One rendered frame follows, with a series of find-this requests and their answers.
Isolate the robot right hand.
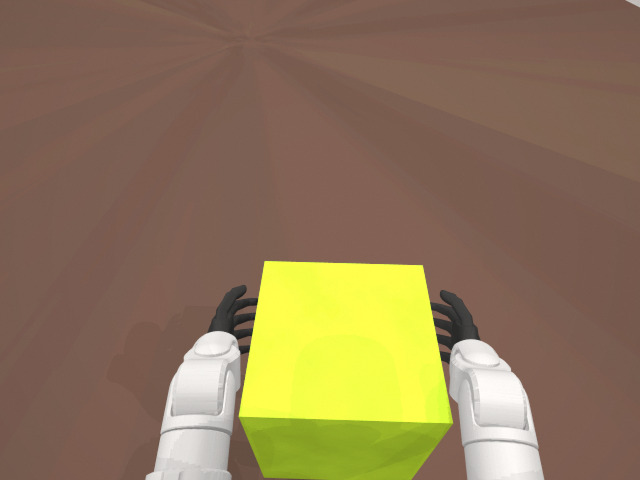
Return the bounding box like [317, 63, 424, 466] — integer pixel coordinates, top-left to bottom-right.
[430, 290, 481, 365]

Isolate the robot left forearm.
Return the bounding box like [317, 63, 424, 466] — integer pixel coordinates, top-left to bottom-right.
[145, 331, 241, 480]

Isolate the robot right forearm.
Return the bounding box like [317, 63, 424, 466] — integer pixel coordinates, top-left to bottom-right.
[449, 339, 544, 480]

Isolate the robot left hand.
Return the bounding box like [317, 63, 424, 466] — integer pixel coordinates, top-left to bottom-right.
[207, 285, 258, 355]

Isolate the carton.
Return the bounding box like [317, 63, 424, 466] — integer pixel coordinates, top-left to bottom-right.
[239, 261, 453, 480]

